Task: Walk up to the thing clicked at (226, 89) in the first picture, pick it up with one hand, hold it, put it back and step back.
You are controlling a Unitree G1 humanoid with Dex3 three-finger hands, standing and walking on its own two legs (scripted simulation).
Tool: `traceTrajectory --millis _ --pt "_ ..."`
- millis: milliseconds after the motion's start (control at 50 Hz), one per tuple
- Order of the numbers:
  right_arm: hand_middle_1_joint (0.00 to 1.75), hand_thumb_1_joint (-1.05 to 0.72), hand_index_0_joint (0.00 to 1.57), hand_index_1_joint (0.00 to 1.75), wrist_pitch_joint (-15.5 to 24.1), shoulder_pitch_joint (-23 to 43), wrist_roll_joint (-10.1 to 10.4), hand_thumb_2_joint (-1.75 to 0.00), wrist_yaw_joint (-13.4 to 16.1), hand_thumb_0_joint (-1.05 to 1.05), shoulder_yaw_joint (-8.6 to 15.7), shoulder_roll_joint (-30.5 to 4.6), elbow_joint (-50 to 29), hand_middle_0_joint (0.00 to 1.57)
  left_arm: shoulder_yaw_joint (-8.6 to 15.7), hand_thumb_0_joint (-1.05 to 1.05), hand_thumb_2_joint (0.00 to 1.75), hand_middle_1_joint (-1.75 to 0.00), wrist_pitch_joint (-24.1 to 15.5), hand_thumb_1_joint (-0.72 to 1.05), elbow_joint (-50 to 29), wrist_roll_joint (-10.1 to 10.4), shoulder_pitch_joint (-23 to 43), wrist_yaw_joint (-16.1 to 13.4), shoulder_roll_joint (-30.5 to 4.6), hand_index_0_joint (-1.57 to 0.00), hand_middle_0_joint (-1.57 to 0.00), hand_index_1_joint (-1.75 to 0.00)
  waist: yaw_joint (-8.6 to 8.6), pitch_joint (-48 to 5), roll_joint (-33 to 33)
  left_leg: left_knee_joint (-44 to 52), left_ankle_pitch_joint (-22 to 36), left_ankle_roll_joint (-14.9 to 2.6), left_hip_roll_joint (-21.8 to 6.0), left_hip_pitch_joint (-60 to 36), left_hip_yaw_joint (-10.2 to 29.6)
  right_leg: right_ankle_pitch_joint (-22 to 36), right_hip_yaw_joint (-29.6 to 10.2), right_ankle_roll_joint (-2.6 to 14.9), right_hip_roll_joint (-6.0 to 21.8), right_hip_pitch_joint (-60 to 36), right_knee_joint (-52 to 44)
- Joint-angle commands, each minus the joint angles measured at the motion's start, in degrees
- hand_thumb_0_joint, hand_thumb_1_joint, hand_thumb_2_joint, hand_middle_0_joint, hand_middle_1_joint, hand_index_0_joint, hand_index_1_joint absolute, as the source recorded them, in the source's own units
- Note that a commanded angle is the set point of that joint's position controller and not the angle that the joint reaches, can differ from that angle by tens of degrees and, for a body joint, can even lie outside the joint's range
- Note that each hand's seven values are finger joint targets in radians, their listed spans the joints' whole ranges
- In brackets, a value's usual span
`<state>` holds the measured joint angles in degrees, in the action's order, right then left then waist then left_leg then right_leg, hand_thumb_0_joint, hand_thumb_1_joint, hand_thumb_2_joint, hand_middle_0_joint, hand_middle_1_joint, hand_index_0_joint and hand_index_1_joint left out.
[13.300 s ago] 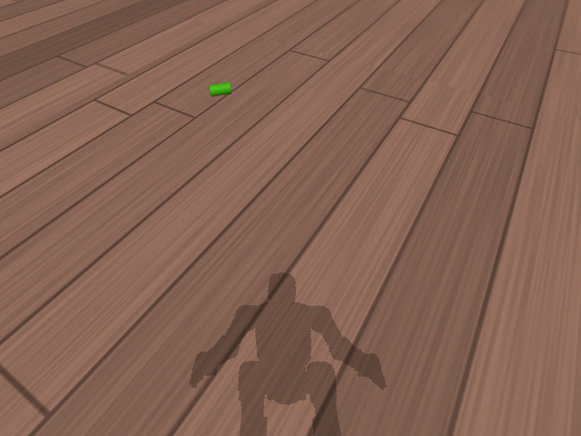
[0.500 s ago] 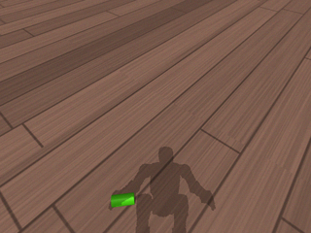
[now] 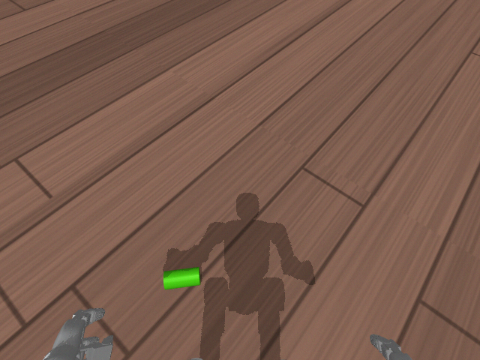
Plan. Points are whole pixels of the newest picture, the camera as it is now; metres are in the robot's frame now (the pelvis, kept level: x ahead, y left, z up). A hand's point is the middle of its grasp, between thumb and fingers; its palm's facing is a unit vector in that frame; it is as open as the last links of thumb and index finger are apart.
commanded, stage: rise first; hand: left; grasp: from above
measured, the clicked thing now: (182, 278) +0.45 +0.22 -0.73
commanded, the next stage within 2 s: none
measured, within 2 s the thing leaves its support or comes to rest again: neither
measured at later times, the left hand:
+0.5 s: hand out of the picture +0.14 +0.26 -0.20, palm faces -0.12 -0.89 -0.44, open 14.1 cm
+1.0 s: hand (117, 349) +0.17 +0.28 -0.32, palm faces -0.37 -0.69 -0.62, open 14.2 cm
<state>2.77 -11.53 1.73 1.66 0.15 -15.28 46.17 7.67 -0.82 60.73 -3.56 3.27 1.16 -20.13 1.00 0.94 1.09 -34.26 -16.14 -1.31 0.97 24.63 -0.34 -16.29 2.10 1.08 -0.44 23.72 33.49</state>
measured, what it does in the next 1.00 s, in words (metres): lowers itself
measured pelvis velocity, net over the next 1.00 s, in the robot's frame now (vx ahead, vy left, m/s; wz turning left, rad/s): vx -0.03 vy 0.00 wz -0.01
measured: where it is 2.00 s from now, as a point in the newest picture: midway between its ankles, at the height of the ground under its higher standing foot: outside the picture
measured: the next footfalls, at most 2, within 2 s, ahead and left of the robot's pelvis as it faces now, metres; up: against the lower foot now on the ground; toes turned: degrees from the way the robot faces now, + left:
none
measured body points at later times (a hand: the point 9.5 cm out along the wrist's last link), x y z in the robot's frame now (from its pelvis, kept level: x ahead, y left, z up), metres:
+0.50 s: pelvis +0.00 +0.00 -0.07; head +0.10 +0.02 +0.37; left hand +0.15 +0.31 -0.17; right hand +0.17 -0.25 -0.16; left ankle +0.01 +0.10 -0.73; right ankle +0.00 -0.11 -0.73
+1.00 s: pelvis -0.03 +0.00 -0.17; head +0.12 +0.02 +0.25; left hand +0.19 +0.32 -0.28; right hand +0.16 -0.26 -0.27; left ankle +0.01 +0.10 -0.73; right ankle +0.00 -0.11 -0.73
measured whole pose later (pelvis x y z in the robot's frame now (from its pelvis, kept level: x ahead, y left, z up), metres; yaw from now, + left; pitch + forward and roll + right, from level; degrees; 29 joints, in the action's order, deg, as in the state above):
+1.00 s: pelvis -0.03 +0.00 -0.17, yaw -1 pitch +28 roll -2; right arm 12.4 -7.2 0.4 -0.4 1.6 -16.4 33.1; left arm 6.7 2.8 33.8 -26.3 -2.3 -2.0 -24.5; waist 1.6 -9.6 0.0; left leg -89.1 -36.6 -1.4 0.3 80.3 0.3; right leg -36.8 3.8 1.7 -0.1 78.7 87.7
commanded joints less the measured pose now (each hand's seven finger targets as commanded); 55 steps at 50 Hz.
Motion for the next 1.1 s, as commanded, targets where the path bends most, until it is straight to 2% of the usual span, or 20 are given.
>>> traceTrajectory --millis 0,100,140,180,280,340,400,420,460,480,580,620,640,700,760,840,880,960,1000,1080 --pt "0.3 -0.94 0.2 0.3 1.43 -2.15 0.51 -0.91 0.53 0.0 4.19 -10.11 -10.68 0.2 2.46 0.0 0.98 -1.04 3.35 -0.12 -8.53 -2.79 -5.6 -0.27 -10.41 -0.07 -0.06 -1.02 -1.83 -15.37 -4.42 0.59 12.44 1.12 0.19 -1.68 0.81 10.8 -0.96 1.5 -0.3 -4.81 -0.2" --pt "0.3 -0.92 0.2 0.3 2.33 -1.02 0.32 -0.9 0.28 0.0 3.43 -8.58 -15.13 0.2 3.51 0.0 0.95 -1.04 7.73 -0.5 -13.82 -4.8 -6.53 -1.55 -10.65 -0.1 -0.1 -1.04 -1.2 -12.47 -1.97 -5.42 4.9 0.53 -0.15 5.83 0.89 3.15 -0.57 1.02 -0.7 3.65 4.52" --pt "0.3 -0.91 0.2 0.3 2.94 -1.83 0.13 -0.9 0.33 0.0 3.86 -8.56 -16.48 0.2 4.99 0.0 0.96 -1.04 8.06 -0.54 -15.36 -5.34 -7.59 -2.08 -11.3 -0.1 -0.1 -1.04 -0.59 -13.25 -1.71 -8.54 2.53 0.21 -0.14 8.5 0.89 1.14 -0.83 0.77 -0.66 6.88 7.3" --pt "0.3 -0.91 0.2 0.3 3.81 -1.94 -0.03 -0.9 0.44 0.0 4.01 -8.19 -17.76 0.2 5.32 0.0 0.97 -1.05 7.53 -0.54 -21.9 -5.68 -6.63 -2.22 -12.24 -0.09 -0.09 -1.05 -0.25 -15.81 -3.48 -11.32 1.33 0.12 -0.18 9.95 0.71 0.37 -1.39 0.71 -0.42 9.55 10.3" --pt "0.3 -0.93 0.2 0.3 5.45 -2.54 -0.33 -0.91 0.88 0.0 4.35 -7.83 -19.5 0.2 4.03 0.0 0.98 -1.07 7.97 -0.58 -32.94 -5.99 -10.7 -1.84 -10.7 -0.08 -0.09 -1.07 0.64 -21.07 -5.77 -16.23 7.74 0.61 -1.27 9.55 2.12 4.36 -0.8 0.87 -0.74 14.16 16.71" --pt "0.3 -0.94 0.2 0.3 5.89 -2.08 -0.32 -0.91 1.02 0.0 4.28 -7.75 -20.3 0.2 4.26 0.0 1.0 -1.05 9.53 -0.61 -35.9 -6.53 -14.2 -1.79 -10.81 -0.08 -0.09 -1.06 0.33 -20.79 -5.62 -17.82 6.25 0.61 -1.21 11.78 2.07 3.18 -0.96 0.89 -0.7 15.62 17.99" --pt "0.3 -0.94 0.2 0.3 6.2 -2.92 -0.38 -0.91 1.26 0.0 4.45 -8.09 -20.49 0.2 4.99 0.0 0.97 -1.07 11.54 -0.6 -36.43 -7.44 -18.23 -1.88 -11.62 -0.09 -0.09 -1.07 0.92 -23.08 -3.6 -20.94 9.48 0.1 -0.97 12.93 1.77 6.56 -0.95 0.59 -0.73 15.37 19.36" --pt "0.3 -0.94 0.2 0.3 6.49 -2.02 -0.41 -0.91 1.18 0.0 4.1 -7.63 -21.16 0.2 3.45 0.0 0.96 -1.08 11.78 -0.59 -38.69 -7.36 -17.27 -1.77 -10.03 -0.1 -0.09 -1.07 1.1 -21.2 -4.02 -21.19 8.38 0.26 -0.91 14.73 1.89 5.54 -0.88 0.63 -0.6 16.48 19.73" --pt "0.3 -0.95 0.2 0.3 6.91 -1.07 -0.59 -0.91 1.19 0.0 4.0 -7.5 -21.68 0.2 3.97 0.0 0.96 -1.06 12.45 -0.6 -39.36 -7.98 -17.78 -1.87 -10.38 -0.1 -0.1 -1.05 0.77 -19.4 -5.2 -21.69 5.51 0.43 -1.0 16.48 2.23 2.66 -0.64 0.75 -0.67 19.23 20.64" --pt "0.3 -0.94 0.2 0.3 7.06 -1.47 -0.62 -0.91 1.24 0.0 4.1 -7.55 -21.72 0.2 4.86 0.0 0.96 -1.06 12.61 -0.6 -39.25 -8.35 -18.67 -2.05 -11.02 -0.09 -0.09 -1.06 0.67 -20.31 -5.11 -22.03 4.51 0.42 -1.05 16.78 2.23 1.79 -0.68 0.8 -0.75 19.7 21.18" --pt "0.3 -0.94 0.2 0.3 7.92 -1.44 -0.7 -0.91 0.88 0.0 4.07 -7.08 -23.08 0.2 4.3 0.0 0.94 -1.07 12.58 -0.59 -42.72 -9.72 -21.17 -2.51 -10.28 -0.11 -0.1 -1.06 0.57 -24.14 -4.53 -26.85 9.18 0.13 -0.79 18.62 1.96 6.05 -0.72 0.69 -0.95 21.14 25.03" --pt "0.3 -0.94 0.2 0.3 8.23 -0.31 -0.73 -0.91 0.71 0.0 3.99 -7.06 -23.48 0.2 4.12 0.0 0.95 -1.06 12.53 -0.59 -43.02 -9.88 -21.07 -2.6 -9.83 -0.11 -0.1 -1.05 0.97 -22.43 -5.14 -27.32 5.07 0.23 -0.73 21.12 2.17 2.31 -0.71 0.87 -0.95 24.09 26.19" --pt "0.3 -0.94 0.2 0.3 8.35 -0.82 -0.75 -0.91 0.65 0.0 4.25 -7.23 -22.97 0.2 4.63 0.0 0.95 -1.06 12.48 -0.59 -43.4 -10.4 -22.78 -2.74 -10.41 -0.11 -0.1 -1.06 0.03 -23.19 -5.89 -27.65 5.6 0.34 -0.73 21.35 2.4 2.21 -0.54 1.01 -0.95 24.74 27.28" --pt "0.3 -0.93 0.2 0.3 8.7 -0.66 -0.77 -0.91 0.16 0.0 4.54 -7.79 -23.08 0.2 3.75 0.0 0.94 -1.08 11.95 -0.59 -46.58 -11.0 -21.72 -2.64 -10.57 -0.1 -0.09 -1.07 0.59 -25.99 -6.88 -29.6 8.75 0.68 -1.3 21.32 3.68 3.07 -0.08 1.11 -1.19 27.6 30.65" --pt "0.3 -0.93 0.2 0.3 9.36 0.4 -0.7 -0.91 -0.08 0.0 4.4 -7.85 -22.63 0.2 3.17 0.0 0.94 -1.08 10.5 -0.59 -42.93 -13.36 -16.95 -3.01 -10.77 -0.1 -0.09 -1.07 1.84 -23.18 -4.89 -32.77 2.29 0.3 -0.98 27.62 3.63 -0.76 -0.24 1.1 -1.17 32.32 33.27" --pt "0.3 -0.93 0.2 0.3 10.7 1.77 -1.02 -0.91 -0.84 0.0 4.77 -8.58 -20.95 0.2 3.79 0.0 0.94 -1.08 5.69 -0.57 -37.69 -18.11 -8.1 -3.37 -13.37 -0.1 -0.09 -1.06 1.51 -23.56 -5.86 -38.29 -6.21 0.34 -0.51 35.82 3.47 -7.57 -0.99 1.31 -0.81 41.21 39.39" --pt "0.3 -0.92 0.2 0.3 11.41 2.21 -1.04 -0.9 -1.26 0.0 4.98 -9.18 -19.86 0.2 2.1 0.0 0.93 -1.08 3.04 -0.54 -35.43 -21.06 -4.18 -3.51 -12.87 -0.1 -0.09 -1.07 1.71 -24.87 -6.38 -40.23 -9.74 0.66 -0.61 38.68 4.05 -10.08 -1.0 1.33 -0.76 45.71 42.95" --pt "0.3 -0.93 0.2 0.3 12.46 1.68 -0.81 -0.91 -1.83 0.0 5.54 -10.38 -17.21 0.2 3.35 0.0 0.92 -1.05 -1.4 -0.51 -33.52 -26.8 1.86 -5.86 -17.45 -0.14 -0.13 -1.04 0.7 -34.98 -7.0 -48.14 -4.23 0.42 -0.21 41.53 2.82 -5.56 -1.51 1.29 -0.92 49.24 49.37" --pt "0.3 -0.93 0.2 0.3 12.58 2.15 -0.95 -0.91 -2.23 0.0 5.3 -10.78 -15.72 0.2 2.41 0.0 0.92 -1.02 -2.6 -0.51 -28.08 -29.64 4.88 -7.21 -17.25 -0.16 -0.15 -1.02 1.17 -34.22 -6.49 -51.3 -4.52 0.35 0.0 46.23 2.98 -5.86 -1.13 1.44 -0.88 53.29 52.65" --pt "0.3 -0.92 0.2 0.3 11.78 1.22 -1.17 -0.91 -3.16 0.0 6.12 -11.51 -13.8 0.2 4.94 0.0 0.93 -0.97 -4.49 -0.49 -22.69 -35.09 11.58 -9.97 -22.35 -0.17 -0.18 -0.98 -0.7 -39.81 -5.65 -57.19 -5.69 -0.1 0.39 52.15 2.25 -6.86 -1.13 1.41 -0.99 56.84 56.53"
